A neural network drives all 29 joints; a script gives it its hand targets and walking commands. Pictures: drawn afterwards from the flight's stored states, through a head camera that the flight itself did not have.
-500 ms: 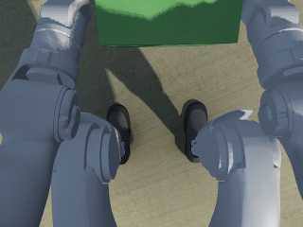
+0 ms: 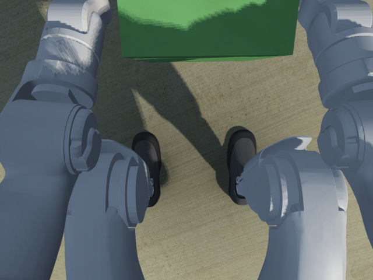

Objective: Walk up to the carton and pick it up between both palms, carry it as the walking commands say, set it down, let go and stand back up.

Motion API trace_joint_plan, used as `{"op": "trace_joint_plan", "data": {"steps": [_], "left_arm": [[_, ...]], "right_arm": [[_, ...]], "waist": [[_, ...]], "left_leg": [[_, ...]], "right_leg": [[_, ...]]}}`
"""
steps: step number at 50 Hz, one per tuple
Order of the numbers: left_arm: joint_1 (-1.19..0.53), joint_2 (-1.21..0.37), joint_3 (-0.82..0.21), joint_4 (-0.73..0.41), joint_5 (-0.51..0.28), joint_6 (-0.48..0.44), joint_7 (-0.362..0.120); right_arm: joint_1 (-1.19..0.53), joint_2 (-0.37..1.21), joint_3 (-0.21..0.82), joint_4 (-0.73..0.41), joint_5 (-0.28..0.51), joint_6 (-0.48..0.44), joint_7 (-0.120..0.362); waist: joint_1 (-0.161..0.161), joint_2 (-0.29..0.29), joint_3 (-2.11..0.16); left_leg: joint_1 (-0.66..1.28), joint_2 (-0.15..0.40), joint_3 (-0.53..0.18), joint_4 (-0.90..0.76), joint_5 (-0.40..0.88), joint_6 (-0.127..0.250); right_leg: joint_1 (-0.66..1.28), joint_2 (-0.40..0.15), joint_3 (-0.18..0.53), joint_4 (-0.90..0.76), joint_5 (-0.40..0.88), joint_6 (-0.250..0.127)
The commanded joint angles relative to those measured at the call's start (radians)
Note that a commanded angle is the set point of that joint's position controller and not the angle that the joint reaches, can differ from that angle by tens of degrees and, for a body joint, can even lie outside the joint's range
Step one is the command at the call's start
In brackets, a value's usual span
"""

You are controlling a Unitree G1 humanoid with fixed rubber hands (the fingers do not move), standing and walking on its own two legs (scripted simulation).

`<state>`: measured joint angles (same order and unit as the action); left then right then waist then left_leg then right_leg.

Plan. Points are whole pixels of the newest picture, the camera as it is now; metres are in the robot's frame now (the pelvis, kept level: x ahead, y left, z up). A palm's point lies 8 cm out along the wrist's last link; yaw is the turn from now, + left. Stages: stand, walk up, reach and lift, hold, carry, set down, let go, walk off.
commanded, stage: reach and lift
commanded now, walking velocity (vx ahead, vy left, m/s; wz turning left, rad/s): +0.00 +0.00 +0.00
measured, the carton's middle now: out of the picture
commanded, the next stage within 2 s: none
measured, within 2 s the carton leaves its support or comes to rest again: leaves its support in 0.30 s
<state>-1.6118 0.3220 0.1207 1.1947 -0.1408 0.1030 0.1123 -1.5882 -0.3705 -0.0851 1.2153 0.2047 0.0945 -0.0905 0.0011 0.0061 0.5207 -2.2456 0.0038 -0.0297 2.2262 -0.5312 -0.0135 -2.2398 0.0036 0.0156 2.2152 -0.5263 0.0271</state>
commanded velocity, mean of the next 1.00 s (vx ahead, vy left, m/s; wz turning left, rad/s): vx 0.00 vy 0.00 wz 0.00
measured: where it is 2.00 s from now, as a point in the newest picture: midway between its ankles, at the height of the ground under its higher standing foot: (193, 180)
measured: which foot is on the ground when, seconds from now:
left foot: down 0.00-1.00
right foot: down 0.00-1.00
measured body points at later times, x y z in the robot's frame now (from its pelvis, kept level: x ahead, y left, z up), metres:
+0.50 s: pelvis +0.00 +0.01 +0.01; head +0.37 +0.00 +0.26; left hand +0.58 +0.15 -0.14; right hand +0.57 -0.17 -0.15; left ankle +0.13 +0.13 -0.32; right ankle +0.13 -0.13 -0.32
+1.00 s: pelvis +0.00 +0.01 +0.05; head +0.37 +0.01 +0.29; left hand +0.57 +0.15 -0.09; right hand +0.57 -0.16 -0.10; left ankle +0.13 +0.13 -0.32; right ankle +0.13 -0.13 -0.32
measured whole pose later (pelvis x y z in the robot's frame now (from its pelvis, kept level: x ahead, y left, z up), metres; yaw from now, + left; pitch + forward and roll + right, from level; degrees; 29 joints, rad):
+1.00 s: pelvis +0.00 +0.01 +0.05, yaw -1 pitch +29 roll -2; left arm -1.47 0.20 0.31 0.75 0.01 0.34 0.15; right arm -1.44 -0.29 -0.28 0.81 0.03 0.33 -0.09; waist 0.01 0.02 0.52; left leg -2.05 -0.03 -0.05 2.10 -0.55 -0.02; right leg -2.04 0.03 0.03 2.08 -0.54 0.05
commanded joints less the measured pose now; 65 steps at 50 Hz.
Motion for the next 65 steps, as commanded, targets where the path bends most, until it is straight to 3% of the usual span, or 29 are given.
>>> {"op": "trace_joint_plan", "data": {"steps": [1, 7, 10, 13, 14, 18, 21, 26, 30, 33, 35, 38, 39, 41, 43, 45, 47, 49, 50, 51, 53, 54, 56, 58, 59, 61, 62, 63, 65], "left_arm": [[-0.484, -0.906, -0.178, -0.225, -0.025, 0.028, -0.275], [-0.467, -0.931, -0.204, -0.285, -0.040, 0.029, -0.288], [-0.488, -0.981, -0.227, -0.322, -0.082, 0.041, -0.276], [-0.487, -0.994, -0.228, -0.330, -0.077, 0.052, -0.261], [-0.501, -1.041, -0.274, -0.383, -0.092, 0.055, -0.266], [-0.527, -1.087, -0.310, -0.428, -0.124, 0.063, -0.266], [-0.546, -1.030, -0.252, -0.425, -0.070, 0.088, -0.265], [-0.446, -1.075, -0.168, -0.312, 0.018, 0.118, -0.286], [-0.517, -1.056, -0.179, -0.420, -0.002, 0.128, -0.284], [-0.507, -1.109, -0.256, -0.439, -0.022, 0.158, -0.282], [-0.651, -1.123, -0.296, -0.607, -0.076, 0.158, -0.275], [-0.468, -1.123, -0.199, -0.410, 0.014, 0.186, -0.314], [-0.402, -1.132, -0.186, -0.328, 0.058, 0.196, -0.319], [-0.401, -1.140, -0.171, -0.376, 0.077, 0.196, -0.317], [-0.515, -1.145, -0.269, -0.590, 0.007, 0.187, -0.303], [-0.527, -1.138, -0.241, -0.504, 0.018, 0.200, -0.303], [-0.586, -1.170, -0.327, -0.669, -0.031, 0.186, -0.295], [-0.588, -1.119, -0.277, -0.587, -0.024, 0.197, -0.293], [-0.464, -1.148, -0.238, -0.493, 0.036, 0.226, -0.303], [-0.507, -1.172, -0.283, -0.513, 0.012, 0.227, -0.300], [-0.452, -1.194, -0.276, -0.517, 0.020, 0.241, -0.298], [-0.462, -1.170, -0.265, -0.526, 0.022, 0.236, -0.300], [-0.477, -1.202, -0.273, -0.591, 0.001, 0.235, -0.292], [-0.463, -1.215, -0.259, -0.603, 0.039, 0.237, -0.308], [-0.471, -1.187, -0.275, -0.564, 0.050, 0.253, -0.316], [-0.404, -1.234, -0.269, -0.536, 0.079, 0.268, -0.315], [-0.442, -1.225, -0.258, -0.536, 0.047, 0.253, -0.325], [-0.421, -1.226, -0.263, -0.584, 0.074, 0.260, -0.317], [-0.468, -1.201, -0.331, -0.620, 0.017, 0.276, -0.305]], "right_arm": [[-0.558, 0.878, 0.164, -0.274, 0.001, 0.022, 0.263], [-0.555, 0.986, 0.223, -0.347, 0.045, 0.030, 0.293], [-0.641, 0.931, 0.213, -0.452, 0.067, 0.026, 0.273], [-0.714, 0.940, 0.283, -0.553, 0.103, 0.030, 0.279], [-0.647, 0.957, 0.244, -0.511, 0.089, 0.026, 0.275], [-0.635, 0.992, 0.231, -0.504, 0.067, 0.049, 0.268], [-0.695, 1.037, 0.223, -0.563, 0.034, 0.073, 0.269], [-0.634, 1.014, 0.179, -0.454, -0.030, 0.097, 0.293], [-0.763, 1.047, 0.231, -0.601, 0.023, 0.110, 0.290], [-0.777, 1.011, 0.245, -0.685, 0.036, 0.113, 0.278], [-0.747, 1.044, 0.266, -0.729, 0.016, 0.129, 0.271], [-0.589, 1.106, 0.179, -0.523, -0.076, 0.172, 0.284], [-0.549, 1.069, 0.140, -0.493, -0.110, 0.170, 0.298], [-0.652, 1.079, 0.197, -0.620, -0.060, 0.157, 0.307], [-0.653, 1.075, 0.236, -0.688, -0.011, 0.166, 0.301], [-0.635, 1.093, 0.239, -0.586, -0.032, 0.186, 0.307], [-0.624, 1.132, 0.270, -0.662, -0.018, 0.187, 0.297], [-0.668, 1.143, 0.253, -0.635, -0.031, 0.195, 0.297], [-0.723, 1.126, 0.244, -0.663, -0.033, 0.193, 0.302], [-0.638, 1.121, 0.214, -0.626, -0.057, 0.208, 0.307], [-0.761, 1.060, 0.283, -0.776, -0.013, 0.194, 0.301], [-0.709, 1.093, 0.262, -0.724, -0.028, 0.203, 0.304], [-0.651, 1.141, 0.286, -0.702, -0.023, 0.221, 0.306], [-0.594, 1.187, 0.239, -0.669, -0.057, 0.225, 0.300], [-0.486, 1.128, 0.182, -0.598, -0.096, 0.239, 0.310], [-0.524, 1.189, 0.200, -0.602, -0.085, 0.246, 0.316], [-0.522, 1.144, 0.208, -0.579, -0.124, 0.256, 0.318], [-0.543, 1.199, 0.214, -0.631, -0.092, 0.250, 0.328], [-0.693, 1.113, 0.307, -0.832, -0.007, 0.239, 0.315]], "waist": [[-0.011, 0.041, -1.294], [0.023, -0.017, -1.319], [-0.024, -0.015, -1.562], [0.031, -0.015, -1.708], [-0.019, 0.036, -1.712], [-0.054, 0.049, -1.870], [-0.026, -0.035, -1.789], [-0.008, -0.018, -1.600], [0.032, -0.021, -1.818], [-0.001, 0.035, -1.996], [-0.081, -0.043, -2.187], [-0.040, -0.078, -1.803], [-0.047, -0.006, -1.678], [0.032, 0.024, -1.830], [-0.030, 0.025, -2.075], [-0.010, -0.003, -1.976], [-0.023, 0.002, -2.176], [-0.027, -0.058, -2.053], [0.018, -0.014, -1.979], [-0.028, 0.011, -2.008], [0.016, 0.047, -2.110], [-0.024, -0.037, -2.139], [-0.034, -0.042, -2.187], [-0.027, -0.018, -2.139], [-0.074, 0.034, -2.042], [-0.028, 0.053, -2.095], [-0.054, -0.041, -2.078], [-0.004, 0.019, -2.064], [-0.014, 0.041, -2.339]], "left_leg": [[0.573, -0.098, 0.101, -0.141, 0.221, 0.012], [0.569, -0.109, 0.105, -0.125, 0.294, 0.024], [0.693, -0.104, 0.090, -0.114, 0.322, 0.024], [0.766, -0.113, 0.088, -0.120, 0.414, 0.020], [0.735, -0.122, 0.101, -0.132, 0.392, 0.010], [0.852, -0.118, 0.106, -0.129, 0.427, -0.009], [0.765, -0.123, 0.117, -0.165, 0.337, 0.013], [0.643, -0.111, 0.118, -0.195, 0.198, 0.014], [0.752, -0.115, 0.123, -0.206, 0.247, 0.027], [0.888, -0.128, 0.122, -0.210, 0.358, -0.002], [0.938, -0.138, 0.109, -0.215, 0.392, 0.004], [0.666, -0.134, 0.123, -0.256, 0.207, 0.003], [0.624, -0.122, 0.131, -0.260, 0.147, -0.004], [0.764, -0.121, 0.120, -0.249, 0.226, 0.013], [0.909, -0.124, 0.117, -0.265, 0.341, 0.000], [0.838, -0.122, 0.119, -0.269, 0.326, -0.006], [0.951, -0.134, 0.120, -0.252, 0.390, -0.009], [0.856, -0.136, 0.111, -0.271, 0.317, 0.005], [0.852, -0.137, 0.138, -0.296, 0.279, 0.004], [0.880, -0.135, 0.107, -0.312, 0.247, 0.001], [0.924, -0.145, 0.116, -0.300, 0.302, 0.003], [0.927, -0.140, 0.092, -0.319, 0.327, 0.013], [0.946, -0.149, 0.123, -0.308, 0.350, 0.002], [0.859, -0.155, 0.116, -0.348, 0.323, 0.009], [0.847, -0.146, 0.125, -0.343, 0.263, -0.010], [0.903, -0.148, 0.133, -0.364, 0.265, -0.008], [0.858, -0.153, 0.102, -0.371, 0.245, -0.002], [0.916, -0.143, 0.104, -0.387, 0.307, 0.002], [1.054, -0.156, 0.112, -0.380, 0.369, 0.000]], "right_leg": [[0.531, 0.090, -0.092, -0.129, 0.199, -0.022], [0.506, 0.106, -0.091, -0.141, 0.273, -0.021], [0.588, 0.104, -0.119, -0.113, 0.287, -0.012], [0.678, 0.094, -0.118, -0.101, 0.381, -0.011], [0.664, 0.108, -0.136, -0.112, 0.366, -0.017], [0.706, 0.102, -0.140, -0.128, 0.377, -0.025], [0.690, 0.113, -0.133, -0.171, 0.301, -0.007], [0.599, 0.104, -0.122, -0.199, 0.155, -0.021], [0.711, 0.104, -0.116, -0.215, 0.193, -0.007], [0.772, 0.114, -0.139, -0.217, 0.311, -0.021], [0.899, 0.122, -0.154, -0.231, 0.374, -0.007], [0.785, 0.117, -0.128, -0.275, 0.233, -0.017], [0.693, 0.116, -0.126, -0.279, 0.167, -0.024], [0.702, 0.111, -0.118, -0.255, 0.194, -0.021], [0.818, 0.127, -0.142, -0.250, 0.315, -0.014], [0.801, 0.123, -0.121, -0.288, 0.290, -0.024], [0.866, 0.127, -0.136, -0.260, 0.349, -0.023], [0.858, 0.124, -0.130, -0.288, 0.293, -0.017], [0.825, 0.124, -0.134, -0.303, 0.236, -0.004], [0.818, 0.123, -0.134, -0.301, 0.221, -0.024], [0.834, 0.119, -0.119, -0.308, 0.239, -0.025], [0.893, 0.123, -0.148, -0.308, 0.291, -0.009], [0.888, 0.126, -0.132, -0.330, 0.297, -0.012], [0.919, 0.140, -0.133, -0.340, 0.326, -0.006], [0.812, 0.136, -0.134, -0.358, 0.267, -0.020], [0.846, 0.134, -0.129, -0.385, 0.231, -0.015], [0.849, 0.120, -0.138, -0.372, 0.220, -0.017], [0.790, 0.138, -0.132, -0.378, 0.259, -0.017], [0.929, 0.139, -0.137, -0.386, 0.327, -0.015]]}}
